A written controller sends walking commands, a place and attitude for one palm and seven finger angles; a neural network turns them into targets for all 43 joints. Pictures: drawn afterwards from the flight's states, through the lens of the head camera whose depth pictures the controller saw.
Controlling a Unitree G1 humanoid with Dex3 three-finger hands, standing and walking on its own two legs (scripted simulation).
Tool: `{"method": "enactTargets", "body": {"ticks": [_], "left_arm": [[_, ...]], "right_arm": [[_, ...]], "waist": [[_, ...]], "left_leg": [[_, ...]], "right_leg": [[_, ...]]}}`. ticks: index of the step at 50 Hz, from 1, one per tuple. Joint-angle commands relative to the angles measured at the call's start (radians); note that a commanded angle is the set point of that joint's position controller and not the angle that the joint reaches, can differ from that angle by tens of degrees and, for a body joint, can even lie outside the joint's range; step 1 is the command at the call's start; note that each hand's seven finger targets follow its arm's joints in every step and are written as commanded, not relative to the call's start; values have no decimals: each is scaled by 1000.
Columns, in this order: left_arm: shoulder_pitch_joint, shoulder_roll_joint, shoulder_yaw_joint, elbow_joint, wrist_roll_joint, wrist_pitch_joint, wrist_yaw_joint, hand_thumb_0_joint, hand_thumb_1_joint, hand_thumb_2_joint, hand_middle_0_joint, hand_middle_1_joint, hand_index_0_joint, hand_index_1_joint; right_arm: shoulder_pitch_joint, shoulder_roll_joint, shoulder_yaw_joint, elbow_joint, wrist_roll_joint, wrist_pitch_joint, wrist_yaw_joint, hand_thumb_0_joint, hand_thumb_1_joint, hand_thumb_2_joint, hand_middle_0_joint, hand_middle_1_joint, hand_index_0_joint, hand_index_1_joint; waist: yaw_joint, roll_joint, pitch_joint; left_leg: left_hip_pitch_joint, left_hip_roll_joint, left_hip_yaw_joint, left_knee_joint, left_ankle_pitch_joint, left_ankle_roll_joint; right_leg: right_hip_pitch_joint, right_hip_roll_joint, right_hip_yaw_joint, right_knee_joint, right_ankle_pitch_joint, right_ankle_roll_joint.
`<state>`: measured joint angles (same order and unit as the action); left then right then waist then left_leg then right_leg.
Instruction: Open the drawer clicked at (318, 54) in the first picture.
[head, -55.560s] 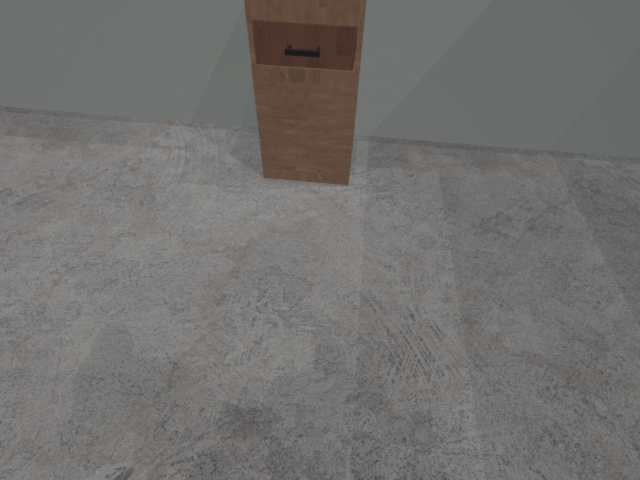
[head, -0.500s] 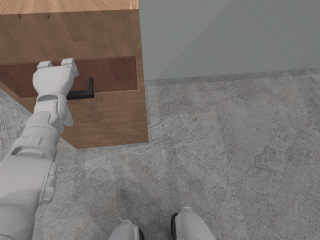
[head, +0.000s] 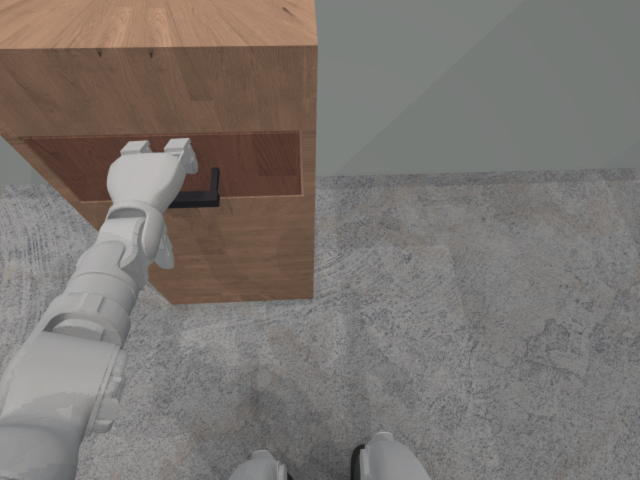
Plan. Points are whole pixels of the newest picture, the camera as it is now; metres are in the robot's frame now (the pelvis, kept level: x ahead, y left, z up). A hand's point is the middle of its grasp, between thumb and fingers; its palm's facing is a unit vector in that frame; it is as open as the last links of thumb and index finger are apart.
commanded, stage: move the hooked fingers above the handle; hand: left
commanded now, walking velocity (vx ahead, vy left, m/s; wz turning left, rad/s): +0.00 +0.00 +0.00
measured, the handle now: (177, 188) +0.54 +0.20 -0.06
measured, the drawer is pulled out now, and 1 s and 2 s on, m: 0.00 0.00 0.00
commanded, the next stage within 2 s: lower the fingers behind the handle in 2.00 s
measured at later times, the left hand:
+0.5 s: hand (163, 201) +0.48 +0.20 +0.00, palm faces -0.12 -0.05 -0.99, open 13.8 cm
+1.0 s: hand (168, 197) +0.48 +0.19 +0.00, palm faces -0.07 -0.05 -1.00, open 13.8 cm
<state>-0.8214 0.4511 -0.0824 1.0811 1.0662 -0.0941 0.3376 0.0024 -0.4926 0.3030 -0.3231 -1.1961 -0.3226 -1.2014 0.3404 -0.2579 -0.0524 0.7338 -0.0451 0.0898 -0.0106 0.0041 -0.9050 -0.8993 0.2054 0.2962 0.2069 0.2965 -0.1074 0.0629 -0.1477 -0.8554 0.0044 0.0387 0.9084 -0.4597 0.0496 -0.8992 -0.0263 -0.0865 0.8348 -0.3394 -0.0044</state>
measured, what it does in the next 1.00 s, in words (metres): stands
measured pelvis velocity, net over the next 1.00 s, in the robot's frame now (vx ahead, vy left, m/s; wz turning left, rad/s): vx -0.01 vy -0.01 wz -0.01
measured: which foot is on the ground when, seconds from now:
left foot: down 0.00-1.00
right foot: down 0.00-1.00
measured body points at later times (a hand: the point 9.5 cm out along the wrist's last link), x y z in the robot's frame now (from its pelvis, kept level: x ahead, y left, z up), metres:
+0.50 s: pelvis -0.01 +0.00 +0.00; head +0.11 +0.00 +0.43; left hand +0.48 +0.20 +0.05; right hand -0.01 -0.28 -0.13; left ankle -0.03 +0.08 -0.69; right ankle +0.02 -0.12 -0.69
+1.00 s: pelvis -0.01 -0.01 -0.01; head +0.11 -0.01 +0.43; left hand +0.48 +0.19 +0.06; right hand -0.02 -0.28 -0.14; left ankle -0.03 +0.08 -0.69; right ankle +0.02 -0.12 -0.69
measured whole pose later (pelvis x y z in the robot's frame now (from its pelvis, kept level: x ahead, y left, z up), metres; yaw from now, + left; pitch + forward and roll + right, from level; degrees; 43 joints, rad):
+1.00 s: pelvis -0.01 -0.01 -0.01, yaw +0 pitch +23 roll -2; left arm -0.84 0.50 -0.04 1.08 1.09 -0.17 0.34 0.00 -0.49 0.30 -0.32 -1.20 -0.33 -1.21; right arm 0.36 -0.26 -0.03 0.73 -0.05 0.07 -0.03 0.00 -0.90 -0.90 0.21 0.30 0.21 0.30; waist -0.13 0.06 -0.15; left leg -0.90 0.01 0.04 0.94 -0.46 0.04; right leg -0.95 -0.02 -0.08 0.87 -0.34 -0.01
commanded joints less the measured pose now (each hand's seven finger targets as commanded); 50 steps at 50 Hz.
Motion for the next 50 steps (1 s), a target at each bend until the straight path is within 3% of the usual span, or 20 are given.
{"method": "enactTargets", "body": {"ticks": [1, 3, 5, 8, 11, 12, 15, 17, 19, 22, 23, 27, 30, 33, 37, 39, 42, 43, 46, 50], "left_arm": [[-505, 233, 93, -189, 18, -54, 70, 0, -500, 300, -300, -1200, -300, -1200], [-486, 312, 160, -148, 36, -33, 111, 0, -500, 300, -300, -1200, -300, -1200], [-399, 351, 194, -72, 44, 20, 140, 0, -500, 300, -300, -1200, -300, -1200], [-358, 383, 193, -42, 67, 98, 154, 0, -500, 300, -300, -1200, -300, -1200], [-378, 366, 163, -69, 66, 151, 152, 0, -500, 300, -300, -1200, -300, -1200], [-396, 333, 139, -57, 49, 163, 137, 0, -500, 300, -300, -1200, -300, -1200], [-462, 339, 127, -135, 4, 118, 61, 0, -500, 300, -300, -1200, -300, -1200], [-535, 290, 85, -226, -11, 40, 11, 0, -500, 300, -300, -1200, -300, -1200], [-531, 214, 37, -290, -15, -39, -15, 0, -500, 300, -300, -1200, -300, -1200], [-516, 174, 25, -254, -4, -109, -7, 0, -500, 300, -300, -1200, -300, -1200], [-504, 205, 60, -242, 4, -119, 13, 0, -500, 300, -300, -1200, -300, -1200], [-458, 310, 162, -106, 29, -64, 105, 0, -500, 300, -300, -1200, -300, -1200], [-442, 337, 174, -61, 56, 23, 160, 0, -500, 300, -300, -1200, -300, -1200], [-399, 361, 175, -63, 61, 95, 147, 0, -500, 300, -300, -1200, -300, -1200], [-412, 361, 153, -69, 30, 141, 97, 0, -500, 300, -300, -1200, -300, -1200], [-450, 326, 114, -95, 10, 119, 57, 0, -500, 300, -300, -1200, -300, -1200], [-528, 311, 100, -215, -4, 14, 11, 0, -500, 300, -300, -1200, -300, -1200], [-525, 315, 107, -248, -2, -25, 5, 0, -500, 300, -300, -1200, -300, -1200], [-500, 231, 66, -242, 14, -92, 22, 0, -500, 300, -300, -1200, -300, -1200], [-422, 293, 146, -135, 24, -72, 91, 0, -500, 300, -300, -1200, -300, -1200]], "right_arm": [[176, -172, -50, -21, -9, -10, -14, 0, -900, -900, 200, 300, 200, 300], [156, -175, -36, -24, -16, -4, -5, 0, -900, -900, 200, 300, 200, 300], [129, -175, -22, -43, -17, 7, 5, 0, -900, -900, 200, 300, 200, 300], [112, -179, -18, -74, -11, 23, 12, 0, -900, -900, 200, 300, 200, 300], [99, -181, -23, -90, 0, 40, 10, 0, -900, -900, 200, 300, 200, 300], [97, -176, -23, -92, 4, 41, 6, 0, -900, -900, 200, 300, 200, 300], [123, -186, -31, -93, 15, 25, -14, 0, -900, -900, 200, 300, 200, 300], [145, -176, -43, -89, 15, 4, -30, 0, -900, -900, 200, 300, 200, 300], [169, -167, -56, -77, 9, -17, -40, 0, -900, -900, 200, 300, 200, 300], [180, -162, -56, -41, 2, -33, -43, 0, -900, -900, 200, 300, 200, 300], [187, -167, -56, -31, -3, -34, -40, 0, -900, -900, 200, 300, 200, 300], [164, -179, -35, -16, -14, -23, -9, 0, -900, -900, 200, 300, 200, 300], [153, -182, -31, -39, -18, -13, 10, 0, -900, -900, 200, 300, 200, 300], [146, -190, -30, -66, -10, 5, 22, 0, -900, -900, 200, 300, 200, 300], [135, -192, -27, -75, 8, 26, 9, 0, -900, -900, 200, 300, 200, 300], [141, -191, -27, -76, 17, 17, -5, 0, -900, -900, 200, 300, 200, 300], [154, -179, -38, -78, 16, -9, -29, 0, -900, -900, 200, 300, 200, 300], [165, -179, -43, -72, 11, -18, -35, 0, -900, -900, 200, 300, 200, 300], [171, -165, -49, -51, 1, -38, -38, 0, -900, -900, 200, 300, 200, 300], [171, -173, -40, -28, -10, -33, -15, 0, -900, -900, 200, 300, 200, 300]], "waist": [[-67, 50, -397], [-42, 73, -392], [-11, 41, -372], [8, 20, -440], [0, -2, -484], [-20, -34, -469], [-47, -36, -511], [-79, -9, -557], [-82, 42, -576], [-93, 42, -443], [-81, 45, -427], [-43, 58, -348], [-29, 74, -410], [-6, 73, -522], [-26, -26, -503], [-51, -45, -450], [-73, -33, -494], [-66, 10, -518], [-74, 52, -456], [-42, 44, -408]], "left_leg": [[313, -11, -103, -66, 463, -28], [250, -18, -91, -60, 462, -27], [162, -29, -65, -56, 451, -22], [127, -35, -42, -54, 474, -20], [148, -35, -30, -68, 455, -17], [139, -34, -30, -73, 427, -12], [182, -29, -38, -90, 368, -1], [272, -20, -60, -80, 400, 0], [357, -14, -80, -68, 442, -7], [342, -4, -103, -54, 443, -21], [317, -3, -106, -49, 421, -23], [174, -18, -94, -41, 377, -26], [147, -25, -70, -32, 414, -25], [193, -24, -58, -35, 485, -29], [155, -27, -45, -71, 408, -10], [148, -24, -45, -92, 335, -1], [210, -21, -61, -86, 318, 6], [245, -22, -68, -80, 333, 3], [280, -15, -85, -59, 363, -9], [196, -19, -81, -41, 372, -17]], "right_leg": [[136, 66, 31, -41, 222, -37], [150, 63, 33, -15, 235, -42], [203, 62, 36, -1, 269, -42], [290, 62, 46, 11, 348, -38], [330, 63, 52, -12, 355, -30], [340, 62, 56, -25, 346, -26], [370, 55, 71, -53, 317, -15], [330, 54, 70, -59, 313, -16], [260, 58, 64, -60, 287, -20], [132, 63, 44, -49, 218, -29], [112, 63, 41, -39, 196, -30], [92, 64, 34, -3, 168, -44], [144, 64, 34, 17, 225, -43], [242, 69, 39, 21, 313, -37], [333, 65, 55, -28, 319, -24], [325, 61, 63, -56, 272, -17], [308, 58, 72, -66, 242, -18], [285, 57, 73, -62, 236, -21], [169, 61, 57, -48, 202, -30], [147, 63, 45, -16, 198, -36]]}}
